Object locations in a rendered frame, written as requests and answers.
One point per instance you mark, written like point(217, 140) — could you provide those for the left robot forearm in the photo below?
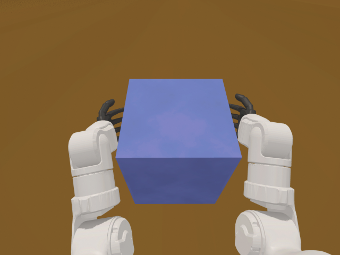
point(94, 185)

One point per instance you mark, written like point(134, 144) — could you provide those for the left robot hand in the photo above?
point(106, 116)

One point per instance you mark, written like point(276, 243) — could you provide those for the robot left upper arm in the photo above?
point(105, 236)

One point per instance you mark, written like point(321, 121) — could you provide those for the right robot hand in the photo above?
point(243, 111)

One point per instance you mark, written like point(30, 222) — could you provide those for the carton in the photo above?
point(177, 142)

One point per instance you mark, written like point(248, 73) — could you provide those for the right robot forearm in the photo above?
point(270, 149)

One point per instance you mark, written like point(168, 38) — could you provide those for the robot right upper arm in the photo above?
point(268, 233)

